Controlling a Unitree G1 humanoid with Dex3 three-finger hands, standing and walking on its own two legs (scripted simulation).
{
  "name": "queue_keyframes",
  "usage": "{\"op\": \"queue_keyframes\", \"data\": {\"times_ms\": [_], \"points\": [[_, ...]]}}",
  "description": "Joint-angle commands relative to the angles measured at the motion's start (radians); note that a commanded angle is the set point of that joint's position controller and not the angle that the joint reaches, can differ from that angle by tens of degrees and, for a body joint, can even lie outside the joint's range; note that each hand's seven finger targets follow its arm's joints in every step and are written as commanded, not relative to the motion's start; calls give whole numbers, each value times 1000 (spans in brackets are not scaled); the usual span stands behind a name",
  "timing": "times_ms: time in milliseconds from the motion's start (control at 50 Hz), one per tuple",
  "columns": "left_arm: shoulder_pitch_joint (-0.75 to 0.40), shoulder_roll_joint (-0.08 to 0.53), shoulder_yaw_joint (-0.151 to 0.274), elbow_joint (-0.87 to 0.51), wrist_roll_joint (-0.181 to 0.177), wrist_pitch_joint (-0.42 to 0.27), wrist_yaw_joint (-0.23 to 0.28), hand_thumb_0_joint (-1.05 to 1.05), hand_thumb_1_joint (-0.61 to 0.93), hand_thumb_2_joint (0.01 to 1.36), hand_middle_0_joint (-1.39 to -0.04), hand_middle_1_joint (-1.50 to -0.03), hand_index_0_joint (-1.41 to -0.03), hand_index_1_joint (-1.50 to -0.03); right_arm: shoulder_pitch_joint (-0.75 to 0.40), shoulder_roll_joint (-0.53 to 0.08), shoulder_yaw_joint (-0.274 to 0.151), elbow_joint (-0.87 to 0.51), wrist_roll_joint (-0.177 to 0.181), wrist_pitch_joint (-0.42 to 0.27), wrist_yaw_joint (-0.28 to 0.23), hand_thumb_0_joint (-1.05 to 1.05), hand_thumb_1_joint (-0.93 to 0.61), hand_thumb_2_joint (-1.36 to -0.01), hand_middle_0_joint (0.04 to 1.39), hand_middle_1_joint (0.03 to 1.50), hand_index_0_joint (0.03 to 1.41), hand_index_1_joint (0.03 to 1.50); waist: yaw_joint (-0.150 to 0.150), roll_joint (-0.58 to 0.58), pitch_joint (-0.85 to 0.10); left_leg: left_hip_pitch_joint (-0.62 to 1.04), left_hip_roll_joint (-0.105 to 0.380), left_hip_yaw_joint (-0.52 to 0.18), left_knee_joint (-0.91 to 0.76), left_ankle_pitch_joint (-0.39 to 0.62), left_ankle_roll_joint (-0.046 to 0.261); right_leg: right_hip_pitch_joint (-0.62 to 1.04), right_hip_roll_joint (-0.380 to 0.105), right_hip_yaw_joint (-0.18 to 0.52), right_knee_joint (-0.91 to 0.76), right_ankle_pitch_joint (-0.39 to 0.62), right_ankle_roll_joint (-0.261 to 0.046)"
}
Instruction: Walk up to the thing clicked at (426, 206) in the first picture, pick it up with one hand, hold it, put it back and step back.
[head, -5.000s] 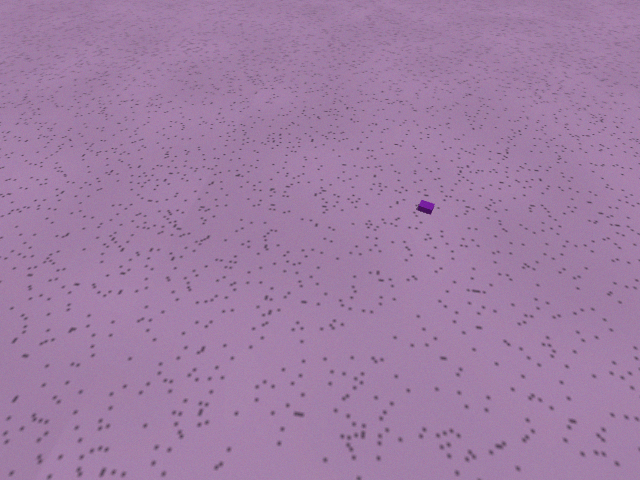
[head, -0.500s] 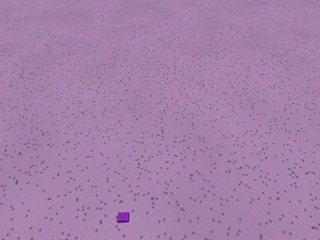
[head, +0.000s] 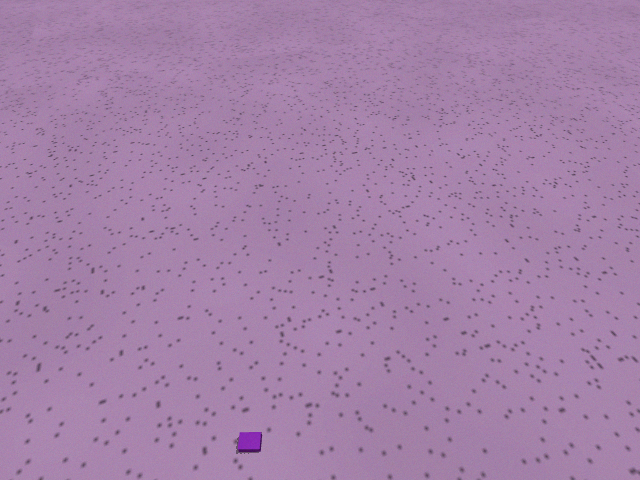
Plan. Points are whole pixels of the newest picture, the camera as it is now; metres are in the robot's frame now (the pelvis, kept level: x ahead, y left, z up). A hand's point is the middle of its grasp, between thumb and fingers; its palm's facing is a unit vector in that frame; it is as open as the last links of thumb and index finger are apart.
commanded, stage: walk up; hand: left
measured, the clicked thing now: (250, 441) +0.38 +0.23 -0.77
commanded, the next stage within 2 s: stand in 0.54 s
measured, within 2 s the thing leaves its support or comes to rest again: neither
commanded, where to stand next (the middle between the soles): +0.03 -0.01 m, yaw +1 degrees
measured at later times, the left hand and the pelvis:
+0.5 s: hand out of the picture +0.09 +0.25 -0.16, palm faces -0.01 -0.94 -0.33, open 7.4 cm; pelvis +0.01 +0.00 +0.00, yaw +0 degrees
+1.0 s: hand out of the picture +0.08 +0.25 -0.15, palm faces -0.01 -0.94 -0.34, open 7.4 cm; pelvis +0.01 -0.01 +0.00, yaw +1 degrees
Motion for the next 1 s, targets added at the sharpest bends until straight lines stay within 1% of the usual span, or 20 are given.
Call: {"op": "queue_keyframes", "data": {"times_ms": [0,60,120,200,300,380,400,460,500,520,540,580,640,700,720,740,800,820,860,980], "points": [[-72,204,34,-54,-4,-22,18,0,900,900,-200,-300,-200,-300,-34,-215,-42,-50,-1,-21,-17,0,-900,-900,200,300,200,300,-11,-23,-96,37,103,-95,-75,84,32,9,-93,89,-63,87,-32],[-67,203,36,-53,-5,-20,19,0,900,900,-200,-300,-200,-300,-43,-211,-41,-49,-2,-20,-18,0,-900,-900,200,300,200,300,-8,-13,-75,26,101,-97,-84,74,28,0,-90,87,-67,70,-30],[-61,202,39,-54,-1,-19,19,0,900,900,-200,-300,-200,-300,-43,-212,-43,-51,-2,-20,-18,0,-900,-900,200,300,200,300,-8,-15,-82,25,104,-98,-84,71,33,15,-90,79,-72,63,-32],[-61,204,41,-58,0,-19,19,0,900,900,-200,-300,-200,-300,-40,-207,-42,-48,-3,-19,-18,0,-900,-900,200,300,200,300,-7,-19,-73,15,95,-96,-89,57,28,15,-93,86,-75,66,-29],[-50,204,43,-60,2,-19,20,0,900,900,-200,-300,-200,-300,-43,-207,-42,-52,-2,-19,-18,0,-900,-900,200,300,200,300,-4,-14,-91,28,97,-97,-83,87,30,30,-92,76,-72,84,-28],[-63,203,47,-65,2,-18,21,0,900,900,-200,-300,-200,-300,-25,-204,-43,-50,-3,-20,-19,0,-900,-900,200,300,200,300,-10,-13,-100,25,99,-95,-82,110,28,45,-95,74,-62,101,-31],[-51,201,46,-66,0,-17,21,0,900,900,-200,-300,-200,-300,-33,-206,-42,-52,-4,-20,-19,0,-900,-900,200,300,200,300,-4,-7,-98,32,99,-94,-79,114,28,36,-93,77,-66,103,-29],[-64,202,48,-71,3,-16,22,0,900,900,-200,-300,-200,-300,-23,-204,-43,-52,-4,-19,-20,0,-900,-900,200,300,200,300,-10,-11,-98,17,98,-92,-78,109,28,52,-95,75,-65,110,-32],[-54,200,48,-70,1,-16,22,0,900,900,-200,-300,-200,-300,-24,-205,-43,-54,-4,-19,-21,0,-900,-900,200,300,200,300,-6,-3,-92,25,99,-95,-80,128,27,43,-90,71,-63,103,-32],[-51,206,44,-78,-1,-16,22,0,900,900,-200,-300,-200,-300,-36,-206,-41,-65,-9,-19,-23,0,-900,-900,200,300,200,300,-6,-1,-76,9,109,-103,-82,153,19,44,-104,80,-63,127,-30],[-49,207,44,-76,-3,-16,22,0,900,900,-200,-300,-200,-300,-33,-201,-38,-65,-8,-19,-23,0,-900,-900,200,300,200,300,-6,-4,-70,6,108,-104,-87,141,15,41,-102,78,-64,111,-29],[-49,208,46,-78,0,-13,22,0,900,900,-200,-300,-200,-300,-32,-205,-39,-68,-8,-19,-25,0,-900,-900,200,300,200,300,-5,-3,-79,5,109,-105,-90,137,16,52,-104,77,-61,110,-32],[-42,206,43,-83,-1,-17,22,0,900,900,-200,-300,-200,-300,-27,-208,-40,-71,-7,-20,-23,0,-900,-900,200,300,200,300,-5,-11,-109,40,114,-105,-79,181,22,58,-106,75,-62,141,-31],[-49,209,41,-89,-2,-15,21,0,900,900,-200,-300,-200,-300,-19,-206,-39,-71,-8,-20,-24,0,-900,-900,200,300,200,300,-11,-7,-103,35,111,-100,-86,166,15,51,-106,76,-60,129,-34],[-51,208,41,-91,-2,-15,22,0,900,900,-200,-300,-200,-300,-26,-208,-40,-72,-7,-20,-24,0,-900,-900,200,300,200,300,-10,-4,-101,41,113,-104,-84,169,15,46,-104,74,-61,125,-33],[-49,203,39,-89,-3,-15,20,0,900,900,-200,-300,-200,-300,-26,-207,-38,-72,-8,-19,-23,0,-900,-900,200,300,200,300,-7,-3,-92,26,108,-98,-84,141,17,49,-107,77,-71,113,-32],[-38,209,38,-91,0,-15,20,0,900,900,-200,-300,-200,-300,-25,-207,-39,-73,-7,-19,-22,0,-900,-900,200,300,200,300,-7,-5,-84,24,108,-104,-92,115,14,36,-102,74,-72,84,-31],[-40,211,38,-93,-2,-16,19,0,900,900,-200,-300,-200,-300,-28,-203,-39,-76,-7,-19,-21,0,-900,-900,200,300,200,300,-7,-15,-91,39,110,-102,-88,132,17,34,-105,77,-71,92,-34],[-47,214,38,-95,0,-17,20,0,900,900,-200,-300,-200,-300,-21,-202,-38,-77,-8,-17,-21,0,-900,-900,200,300,200,300,-12,-18,-83,24,107,-103,-91,106,17,30,-104,76,-78,76,-32],[-26,208,34,-96,0,-19,20,0,900,900,-200,-300,-200,-300,-17,-208,-39,-76,-8,-16,-17,0,-900,-900,200,300,200,300,-8,-17,-72,28,105,-104,-87,74,18,13,-103,79,-89,44,-31]]}}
